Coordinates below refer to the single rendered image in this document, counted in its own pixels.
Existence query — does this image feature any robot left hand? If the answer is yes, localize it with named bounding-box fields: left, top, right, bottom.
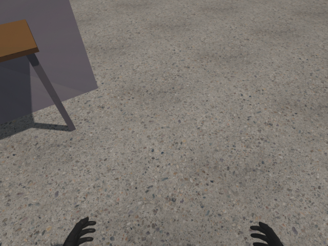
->
left=63, top=217, right=96, bottom=246

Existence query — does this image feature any table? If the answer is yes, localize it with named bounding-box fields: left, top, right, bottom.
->
left=0, top=19, right=76, bottom=131

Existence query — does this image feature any robot right hand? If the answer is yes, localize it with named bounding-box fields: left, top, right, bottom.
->
left=250, top=222, right=284, bottom=246

